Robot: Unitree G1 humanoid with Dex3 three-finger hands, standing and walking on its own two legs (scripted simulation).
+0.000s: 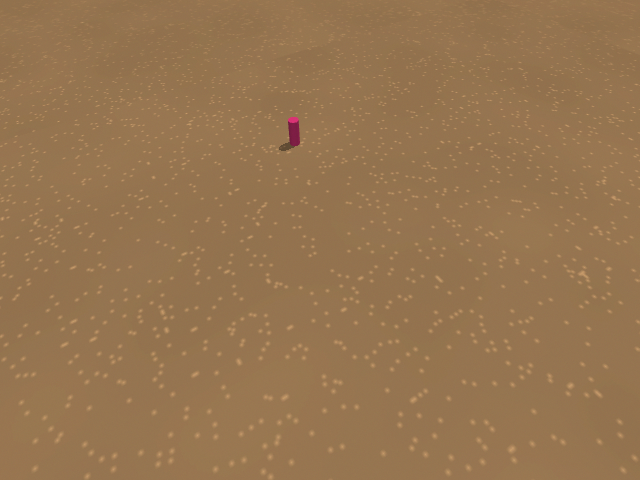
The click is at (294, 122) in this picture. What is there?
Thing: slim round
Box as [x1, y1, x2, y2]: [288, 117, 299, 145]
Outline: 290,117 288,119 290,144 297,145 299,143 298,119 296,117
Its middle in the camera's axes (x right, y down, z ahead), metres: -0.12 -0.55 +2.02
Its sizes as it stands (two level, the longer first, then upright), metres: 0.054 0.054 0.141
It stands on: the floor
